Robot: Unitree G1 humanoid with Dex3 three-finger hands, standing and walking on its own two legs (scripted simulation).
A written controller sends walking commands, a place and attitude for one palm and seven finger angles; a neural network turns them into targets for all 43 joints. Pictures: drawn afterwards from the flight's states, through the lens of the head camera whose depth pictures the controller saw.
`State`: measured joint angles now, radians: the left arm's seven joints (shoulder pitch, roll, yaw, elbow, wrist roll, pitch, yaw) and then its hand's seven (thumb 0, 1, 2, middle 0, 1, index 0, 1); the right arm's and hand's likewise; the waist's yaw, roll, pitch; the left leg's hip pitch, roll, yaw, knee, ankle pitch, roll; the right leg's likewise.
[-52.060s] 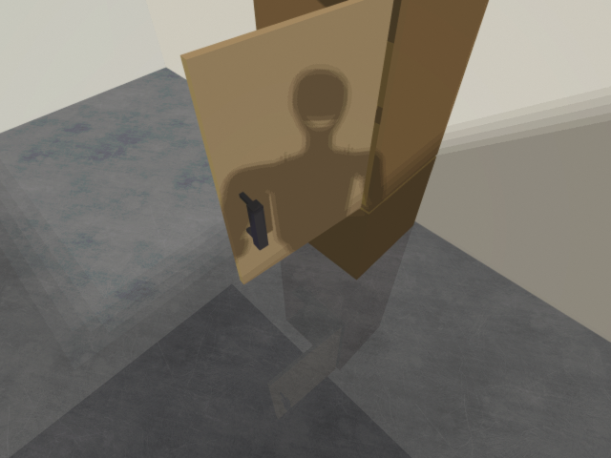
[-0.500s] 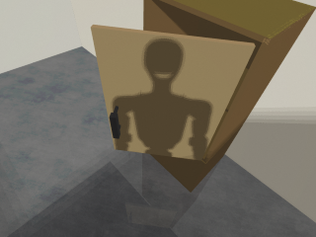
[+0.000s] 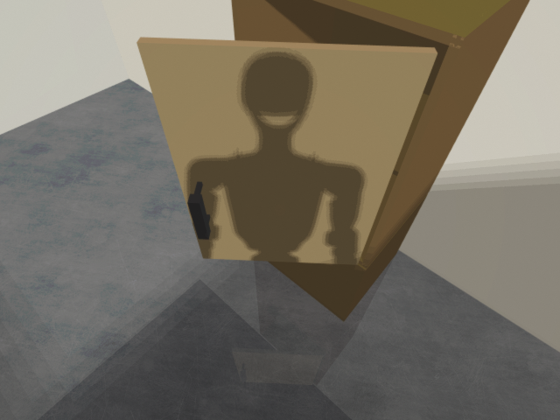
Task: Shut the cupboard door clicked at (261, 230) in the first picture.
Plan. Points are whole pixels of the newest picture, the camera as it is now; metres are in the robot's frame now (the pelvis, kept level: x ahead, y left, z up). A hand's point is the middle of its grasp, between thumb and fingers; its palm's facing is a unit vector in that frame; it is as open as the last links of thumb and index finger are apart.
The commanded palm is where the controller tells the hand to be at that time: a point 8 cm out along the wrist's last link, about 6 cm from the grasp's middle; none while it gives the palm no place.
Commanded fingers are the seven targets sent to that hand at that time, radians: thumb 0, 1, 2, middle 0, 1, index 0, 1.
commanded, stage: look again from close up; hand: left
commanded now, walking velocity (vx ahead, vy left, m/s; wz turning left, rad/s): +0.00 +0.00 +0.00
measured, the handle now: (201, 210) +0.53 +0.20 -0.10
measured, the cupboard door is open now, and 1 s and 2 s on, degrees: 39 39 39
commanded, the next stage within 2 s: shuffle to correct the standing spot in 0.38 s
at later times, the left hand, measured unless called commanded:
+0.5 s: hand out of the picture -0.02 +0.15 -0.18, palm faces -0.01 -0.98 -0.19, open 7.4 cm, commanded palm none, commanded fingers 0.00 0.90 0.90 -0.20 -0.30 -0.20 -0.30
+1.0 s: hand out of the picture +0.05 +0.15 -0.18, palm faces +0.06 -0.97 -0.22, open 7.3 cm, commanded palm none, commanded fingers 0.00 0.90 0.90 -0.20 -0.30 -0.20 -0.30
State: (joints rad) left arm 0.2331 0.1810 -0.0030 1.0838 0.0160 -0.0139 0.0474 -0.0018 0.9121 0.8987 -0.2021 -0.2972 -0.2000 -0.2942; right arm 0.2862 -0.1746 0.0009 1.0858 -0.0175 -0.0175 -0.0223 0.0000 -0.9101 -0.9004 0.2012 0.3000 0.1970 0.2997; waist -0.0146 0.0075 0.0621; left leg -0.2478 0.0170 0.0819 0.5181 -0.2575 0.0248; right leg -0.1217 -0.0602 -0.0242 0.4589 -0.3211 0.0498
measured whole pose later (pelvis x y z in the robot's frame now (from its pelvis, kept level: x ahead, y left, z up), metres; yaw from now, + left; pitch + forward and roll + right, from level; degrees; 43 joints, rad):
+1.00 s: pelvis +0.06 -0.03 -0.01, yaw +0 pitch +0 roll +1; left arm 0.34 0.16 0.03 1.06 0.02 -0.07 0.02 0.00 0.91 0.90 -0.20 -0.30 -0.20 -0.29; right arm 0.33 -0.13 0.00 1.11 -0.02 -0.01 -0.01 0.00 -0.91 -0.90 0.20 0.30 0.20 0.30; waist 0.02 0.00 0.04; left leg -0.37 0.04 0.08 0.92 -0.50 0.01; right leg -0.16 -0.04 -0.11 0.61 -0.45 -0.02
